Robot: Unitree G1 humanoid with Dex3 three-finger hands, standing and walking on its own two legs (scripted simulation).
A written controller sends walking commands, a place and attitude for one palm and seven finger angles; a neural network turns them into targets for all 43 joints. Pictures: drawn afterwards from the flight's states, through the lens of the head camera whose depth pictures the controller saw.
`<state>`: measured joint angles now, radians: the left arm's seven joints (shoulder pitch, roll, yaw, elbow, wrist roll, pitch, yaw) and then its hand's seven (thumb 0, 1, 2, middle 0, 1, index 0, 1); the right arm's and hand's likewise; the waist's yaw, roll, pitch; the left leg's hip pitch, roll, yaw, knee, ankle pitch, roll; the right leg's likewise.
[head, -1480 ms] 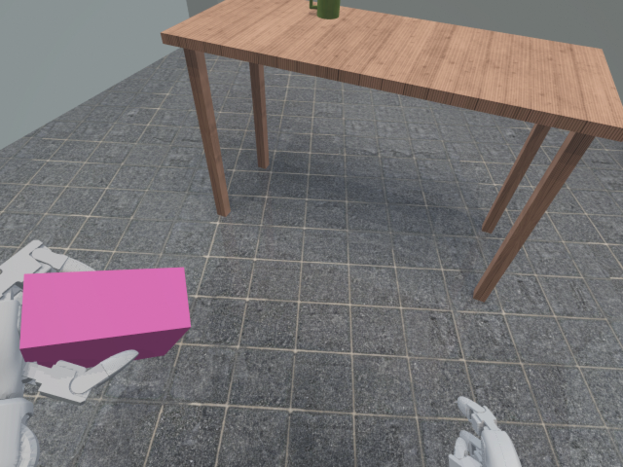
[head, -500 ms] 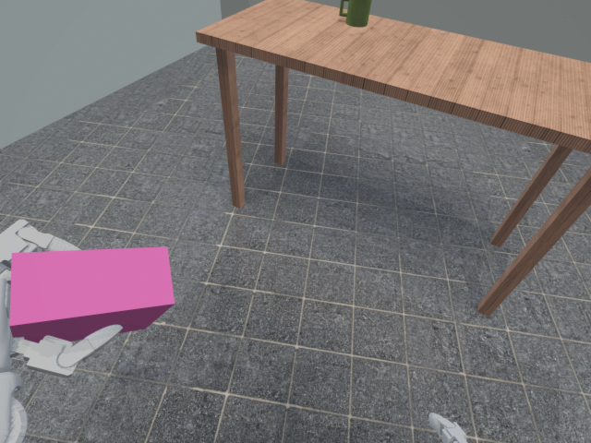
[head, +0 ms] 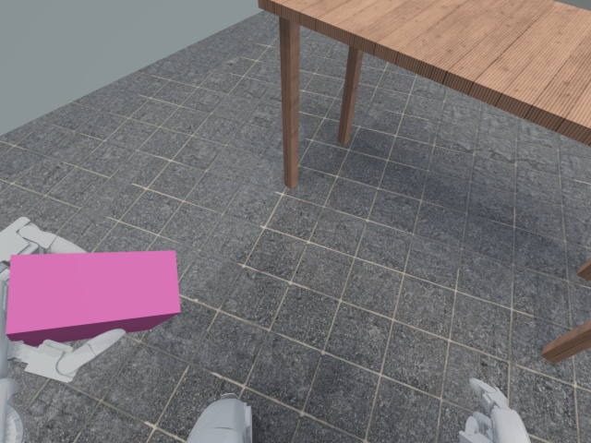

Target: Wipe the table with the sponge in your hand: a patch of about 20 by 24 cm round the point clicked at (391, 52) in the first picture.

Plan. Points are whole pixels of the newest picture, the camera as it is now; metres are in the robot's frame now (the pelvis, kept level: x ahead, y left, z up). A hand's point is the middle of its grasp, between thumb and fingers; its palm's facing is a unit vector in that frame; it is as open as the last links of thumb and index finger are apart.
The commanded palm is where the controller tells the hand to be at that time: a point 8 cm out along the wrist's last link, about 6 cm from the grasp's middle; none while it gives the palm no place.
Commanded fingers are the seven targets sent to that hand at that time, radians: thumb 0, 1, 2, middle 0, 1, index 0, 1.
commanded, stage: walk to a spot facing it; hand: left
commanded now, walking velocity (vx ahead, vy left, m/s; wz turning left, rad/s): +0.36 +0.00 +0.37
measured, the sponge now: (118, 298) +0.23 +0.20 +0.14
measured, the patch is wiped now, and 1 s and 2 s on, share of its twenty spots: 0.00 0.00 0.00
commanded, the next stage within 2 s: turn to face it in 0.84 s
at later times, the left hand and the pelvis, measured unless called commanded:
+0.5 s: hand (92, 197) +0.33 +0.25 +0.17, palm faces +0.56 -0.68 -0.48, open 10.2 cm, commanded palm +0.29 +0.27 +0.18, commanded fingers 0.00 0.10 1.30 -1.20 -1.60 -1.20 -1.60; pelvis +0.17 -0.03 -0.01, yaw +8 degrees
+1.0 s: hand (83, 147) +0.41 +0.29 +0.17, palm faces +0.65 -0.61 -0.46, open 10.2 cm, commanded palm +0.32 +0.30 +0.18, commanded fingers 0.00 0.10 1.30 -1.20 -1.60 -1.20 -1.60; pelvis +0.27 -0.02 -0.02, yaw +21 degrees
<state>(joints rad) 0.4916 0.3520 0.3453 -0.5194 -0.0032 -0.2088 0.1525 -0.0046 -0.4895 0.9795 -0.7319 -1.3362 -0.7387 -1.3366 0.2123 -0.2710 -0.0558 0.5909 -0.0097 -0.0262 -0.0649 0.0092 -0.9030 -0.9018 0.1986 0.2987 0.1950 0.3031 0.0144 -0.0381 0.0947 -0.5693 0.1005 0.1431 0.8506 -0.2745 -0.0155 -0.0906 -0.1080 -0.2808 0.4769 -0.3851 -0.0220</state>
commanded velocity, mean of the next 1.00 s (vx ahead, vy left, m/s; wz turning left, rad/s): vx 0.21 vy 0.00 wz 0.37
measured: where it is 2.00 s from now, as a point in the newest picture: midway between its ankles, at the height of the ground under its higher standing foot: (334, 427)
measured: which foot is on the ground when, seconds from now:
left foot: up 0.00-0.10, down 0.12-0.50, up 0.52-0.86, down 0.88-1.00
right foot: down 0.00-0.12, up 0.14-0.48, down 0.50-0.88, up 0.90-1.00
